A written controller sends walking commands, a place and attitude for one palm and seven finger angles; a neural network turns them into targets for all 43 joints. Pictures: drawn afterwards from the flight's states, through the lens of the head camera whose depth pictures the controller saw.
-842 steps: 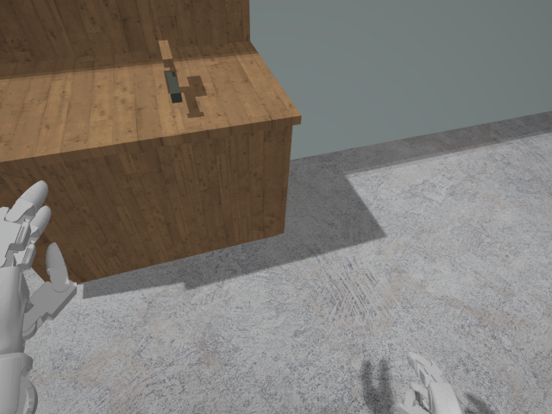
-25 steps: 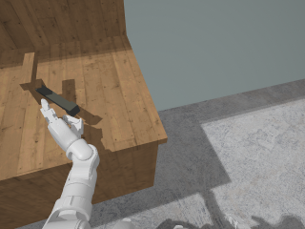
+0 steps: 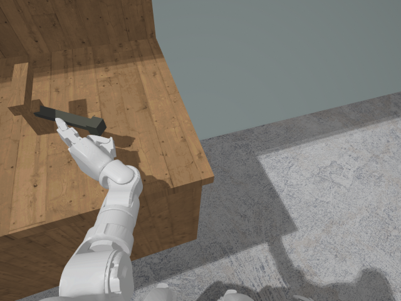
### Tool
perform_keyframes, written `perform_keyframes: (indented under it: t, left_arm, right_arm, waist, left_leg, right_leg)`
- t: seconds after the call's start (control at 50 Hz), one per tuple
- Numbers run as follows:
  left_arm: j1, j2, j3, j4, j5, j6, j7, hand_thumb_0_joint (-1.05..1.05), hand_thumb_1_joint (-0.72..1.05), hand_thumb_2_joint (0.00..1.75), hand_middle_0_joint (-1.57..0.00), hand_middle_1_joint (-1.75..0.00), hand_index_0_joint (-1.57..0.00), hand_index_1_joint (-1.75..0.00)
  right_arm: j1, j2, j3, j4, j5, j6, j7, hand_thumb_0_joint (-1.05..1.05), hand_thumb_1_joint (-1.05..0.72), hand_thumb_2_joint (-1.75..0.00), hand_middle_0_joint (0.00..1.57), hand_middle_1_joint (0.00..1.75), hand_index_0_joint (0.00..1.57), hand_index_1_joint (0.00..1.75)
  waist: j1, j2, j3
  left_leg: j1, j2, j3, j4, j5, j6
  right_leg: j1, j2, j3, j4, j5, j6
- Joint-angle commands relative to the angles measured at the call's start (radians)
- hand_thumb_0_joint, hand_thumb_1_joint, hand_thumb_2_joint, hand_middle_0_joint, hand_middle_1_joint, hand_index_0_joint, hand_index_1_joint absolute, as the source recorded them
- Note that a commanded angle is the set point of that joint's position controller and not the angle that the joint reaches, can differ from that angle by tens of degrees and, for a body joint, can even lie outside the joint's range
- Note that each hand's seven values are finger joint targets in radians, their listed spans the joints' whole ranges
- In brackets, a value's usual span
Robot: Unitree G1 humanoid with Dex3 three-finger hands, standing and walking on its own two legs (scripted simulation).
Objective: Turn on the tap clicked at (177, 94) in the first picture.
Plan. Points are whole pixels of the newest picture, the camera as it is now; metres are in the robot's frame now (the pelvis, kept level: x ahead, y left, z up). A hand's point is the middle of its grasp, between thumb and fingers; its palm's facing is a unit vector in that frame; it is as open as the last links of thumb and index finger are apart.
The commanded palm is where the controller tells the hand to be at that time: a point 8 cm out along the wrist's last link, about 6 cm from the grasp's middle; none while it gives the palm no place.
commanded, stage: push the lever round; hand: left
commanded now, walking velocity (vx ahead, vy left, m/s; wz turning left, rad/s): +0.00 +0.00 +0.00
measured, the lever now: (96, 126) +0.46 +0.22 +0.06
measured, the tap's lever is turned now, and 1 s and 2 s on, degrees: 55 82 82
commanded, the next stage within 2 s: lift the hand up off the lever in 0.72 s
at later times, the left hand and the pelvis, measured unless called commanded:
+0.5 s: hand (121, 131) +0.46 +0.17 +0.05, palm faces +0.82 -0.55 -0.12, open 8.2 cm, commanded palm +0.41 +0.18 +0.06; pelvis +0.00 -0.01 +0.00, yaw +0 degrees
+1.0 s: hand (123, 123) +0.48 +0.17 +0.05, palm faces +0.82 -0.55 -0.12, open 8.2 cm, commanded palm +0.43 +0.18 +0.06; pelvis +0.01 -0.01 +0.00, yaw -1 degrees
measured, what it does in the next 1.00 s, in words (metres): stands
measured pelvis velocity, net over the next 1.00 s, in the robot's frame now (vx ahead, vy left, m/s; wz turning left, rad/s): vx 0.01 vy -0.01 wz -0.01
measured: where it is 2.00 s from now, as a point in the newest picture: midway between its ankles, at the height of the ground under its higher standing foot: outside the picture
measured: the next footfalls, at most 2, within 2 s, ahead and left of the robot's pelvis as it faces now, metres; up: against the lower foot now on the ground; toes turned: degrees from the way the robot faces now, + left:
none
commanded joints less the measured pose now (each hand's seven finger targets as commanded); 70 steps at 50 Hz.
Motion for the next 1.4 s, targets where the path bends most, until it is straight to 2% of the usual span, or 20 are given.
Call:
perform_keyframes:
  t: [0.0,0.04,0.08,0.1,0.16,0.18,0.28,0.32,0.46,0.5,0.66,0.76,0.86,0.94,1.06,1.14,1.22,1.32,1.34,1.38]
  left_arm:
    - [-0.462,0.082,-0.065,-0.157,0.048,-0.044,0.012,0.0,0.9,0.9,-0.15,-0.15,-0.15,-0.15]
    - [-0.48,0.129,-0.014,-0.13,0.051,-0.04,0.026,0.0,0.9,0.9,-0.15,-0.15,-0.15,-0.15]
    - [-0.52,0.098,-0.042,-0.13,0.056,-0.044,0.033,0.0,0.9,0.9,-0.15,-0.15,-0.15,-0.15]
    - [-0.524,0.107,-0.029,-0.111,0.057,-0.042,0.038,0.0,0.9,0.9,-0.15,-0.15,-0.15,-0.15]
    - [-0.578,0.106,-0.026,-0.076,0.068,-0.038,0.053,0.0,0.9,0.9,-0.15,-0.15,-0.15,-0.15]
    - [-0.572,0.105,-0.022,-0.061,0.072,-0.038,0.056,0.0,0.9,0.9,-0.15,-0.15,-0.15,-0.15]
    - [-0.565,0.151,0.021,-0.042,0.09,-0.043,0.066,0.0,0.9,0.9,-0.15,-0.15,-0.15,-0.15]
    - [-0.604,0.147,0.006,-0.034,0.099,-0.043,0.066,0.0,0.9,0.9,-0.15,-0.15,-0.15,-0.15]
    - [-0.654,0.176,0.023,-0.018,0.107,-0.057,0.076,0.0,0.9,0.9,-0.15,-0.15,-0.15,-0.15]
    - [-0.636,0.195,0.042,-0.017,0.108,-0.059,0.078,0.0,0.9,0.9,-0.15,-0.15,-0.15,-0.15]
    - [-0.68,0.224,0.054,0.027,0.121,-0.056,0.084,0.0,0.9,0.9,-0.15,-0.15,-0.15,-0.15]
    - [-0.675,0.24,0.07,0.012,0.124,-0.063,0.085,0.0,0.9,0.9,-0.15,-0.15,-0.15,-0.15]
    - [-0.686,0.228,0.058,0.006,0.123,-0.057,0.082,0.0,0.9,0.9,-0.15,-0.15,-0.15,-0.15]
    - [-0.659,0.257,0.087,-0.024,0.112,-0.054,0.078,0.0,0.9,0.9,-0.15,-0.15,-0.15,-0.15]
    - [-0.639,0.214,0.048,-0.073,0.115,-0.05,0.071,0.0,0.9,0.9,-0.15,-0.15,-0.15,-0.15]
    - [-0.583,0.216,0.074,-0.065,0.08,-0.025,0.058,0.0,0.9,0.9,-0.15,-0.15,-0.15,-0.15]
    - [-0.553,0.164,0.033,-0.074,0.072,0.002,0.047,0.0,0.9,0.9,-0.15,-0.15,-0.15,-0.15]
    - [-0.563,0.135,0.012,-0.089,0.07,0.017,0.045,0.0,0.9,0.9,-0.15,-0.15,-0.15,-0.15]
    - [-0.565,0.159,0.035,-0.102,0.069,0.018,0.047,0.0,0.9,0.9,-0.15,-0.15,-0.15,-0.15]
    - [-0.585,0.141,0.014,-0.115,0.074,0.019,0.05,0.0,0.9,0.9,-0.15,-0.15,-0.15,-0.15]
  right_arm:
    - [0.013,-0.137,-0.043,-0.084,-0.003,-0.028,-0.003,0.0,-0.9,-0.9,0.2,0.3,0.2,0.3]
    - [0.017,-0.143,-0.044,-0.073,-0.005,-0.03,-0.006,0.0,-0.9,-0.9,0.2,0.3,0.2,0.3]
    - [0.022,-0.136,-0.043,-0.074,-0.006,-0.035,0.001,0.0,-0.9,-0.9,0.2,0.3,0.2,0.3]
    - [0.026,-0.138,-0.044,-0.068,-0.008,-0.036,0.001,0.0,-0.9,-0.9,0.2,0.3,0.2,0.3]
    - [0.032,-0.137,-0.042,-0.056,-0.011,-0.041,0.005,0.0,-0.9,-0.9,0.2,0.3,0.2,0.3]
    - [0.037,-0.136,-0.044,-0.057,-0.015,-0.044,0.007,0.0,-0.9,-0.9,0.2,0.3,0.2,0.3]
    - [0.06,-0.136,-0.047,-0.058,-0.02,-0.044,0.011,0.0,-0.9,-0.9,0.2,0.3,0.2,0.3]
    - [0.064,-0.138,-0.047,-0.057,-0.02,-0.042,0.012,0.0,-0.9,-0.9,0.2,0.3,0.2,0.3]
    - [0.08,-0.14,-0.047,-0.047,-0.022,-0.046,0.01,0.0,-0.9,-0.9,0.2,0.3,0.2,0.3]
    - [0.085,-0.141,-0.048,-0.051,-0.023,-0.047,0.01,0.0,-0.9,-0.9,0.2,0.3,0.2,0.3]
    - [0.108,-0.146,-0.048,-0.043,-0.024,-0.046,0.008,0.0,-0.9,-0.9,0.2,0.3,0.2,0.3]
    - [0.132,-0.148,-0.053,-0.042,-0.029,-0.044,0.015,0.0,-0.9,-0.9,0.2,0.3,0.2,0.3]
    - [0.136,-0.149,-0.051,-0.044,-0.027,-0.041,0.021,0.0,-0.9,-0.9,0.2,0.3,0.2,0.3]
    - [0.14,-0.15,-0.054,-0.049,-0.026,-0.04,0.021,0.0,-0.9,-0.9,0.2,0.3,0.2,0.3]
    - [0.143,-0.149,-0.057,-0.049,-0.026,-0.039,0.028,0.0,-0.9,-0.9,0.2,0.3,0.2,0.3]
    - [0.142,-0.15,-0.057,-0.053,-0.021,-0.038,0.029,0.0,-0.9,-0.9,0.2,0.3,0.2,0.3]
    - [0.14,-0.147,-0.055,-0.059,-0.018,-0.033,0.036,0.0,-0.9,-0.9,0.2,0.3,0.2,0.3]
    - [0.131,-0.146,-0.054,-0.06,-0.018,-0.036,0.04,0.0,-0.9,-0.9,0.2,0.3,0.2,0.3]
    - [0.128,-0.149,-0.056,-0.057,-0.017,-0.035,0.037,0.0,-0.9,-0.9,0.2,0.3,0.2,0.3]
    - [0.124,-0.144,-0.054,-0.056,-0.017,-0.036,0.037,0.0,-0.9,-0.9,0.2,0.3,0.2,0.3]
  waist:
    - [-0.038,-0.001,-0.349]
    - [-0.034,-0.003,-0.339]
    - [-0.041,0.01,-0.357]
    - [-0.048,-0.015,-0.358]
    - [-0.056,0.02,-0.349]
    - [-0.053,-0.004,-0.355]
    - [-0.047,0.002,-0.398]
    - [-0.063,-0.008,-0.383]
    - [-0.076,0.01,-0.386]
    - [-0.069,0.011,-0.409]
    - [-0.09,0.011,-0.383]
    - [-0.081,0.028,-0.437]
    - [-0.086,0.032,-0.422]
    - [-0.073,0.037,-0.434]
    - [-0.07,0.047,-0.425]
    - [-0.057,0.023,-0.412]
    - [-0.055,0.025,-0.39]
    - [-0.058,-0.007,-0.361]
    - [-0.054,0.015,-0.362]
    - [-0.056,0.009,-0.363]
  left_leg:
    - [0.247,0.0,0.016,-0.096,0.259,0.019]
    - [0.22,0.0,0.017,-0.098,0.232,0.02]
    - [0.223,-0.004,0.019,-0.099,0.226,0.021]
    - [0.22,-0.001,0.017,-0.095,0.228,0.024]
    - [0.214,-0.002,0.016,-0.098,0.212,0.022]
    - [0.203,-0.004,0.02,-0.096,0.207,0.025]
    - [0.196,-0.005,0.031,-0.081,0.246,0.028]
    - [0.185,-0.003,0.035,-0.08,0.236,0.03]
    - [0.178,-0.004,0.036,-0.08,0.22,0.035]
    - [0.178,-0.005,0.041,-0.077,0.231,0.035]
    - [0.159,-0.002,0.042,-0.083,0.223,0.039]
    - [0.191,0.0,0.044,-0.074,0.288,0.035]
    - [0.202,0.001,0.042,-0.083,0.288,0.036]
    - [0.206,-0.001,0.043,-0.09,0.297,0.035]
    - [0.262,0.005,0.034,-0.102,0.344,0.028]
    - [0.249,-0.001,0.036,-0.112,0.341,0.028]
    - [0.274,0.002,0.039,-0.119,0.371,0.024]
    - [0.276,0.002,0.033,-0.127,0.361,0.025]
    - [0.279,0.003,0.027,-0.128,0.362,0.022]
    - [0.287,0.003,0.026,-0.131,0.358,0.021]
  right_leg:
    - [0.132,-0.026,0.037,-0.151,0.275,0.024]
    - [0.133,-0.026,0.043,-0.156,0.256,0.025]
    - [0.135,-0.029,0.044,-0.158,0.252,0.026]
    - [0.134,-0.029,0.041,-0.158,0.256,0.028]
    - [0.109,-0.031,0.04,-0.158,0.232,0.027]
    - [0.117,-0.029,0.04,-0.16,0.233,0.028]
    - [0.147,-0.032,0.048,-0.152,0.299,0.031]
    - [0.145,-0.036,0.052,-0.16,0.306,0.035]
    - [0.136,-0.035,0.059,-0.162,0.293,0.038]
    - [0.156,-0.036,0.062,-0.162,0.317,0.039]
    - [0.149,-0.036,0.065,-0.166,0.319,0.044]
    - [0.168,-0.034,0.061,-0.15,0.389,0.043]
    - [0.164,-0.029,0.057,-0.157,0.377,0.042]
    - [0.204,-0.031,0.06,-0.161,0.406,0.043]
    - [0.192,-0.022,0.045,-0.16,0.408,0.035]
    - [0.228,-0.023,0.047,-0.17,0.429,0.038]
    - [0.226,-0.023,0.039,-0.177,0.451,0.036]
    - [0.22,-0.022,0.035,-0.186,0.431,0.035]
    - [0.218,-0.024,0.037,-0.182,0.422,0.033]
    - [0.212,-0.024,0.033,-0.183,0.412,0.033]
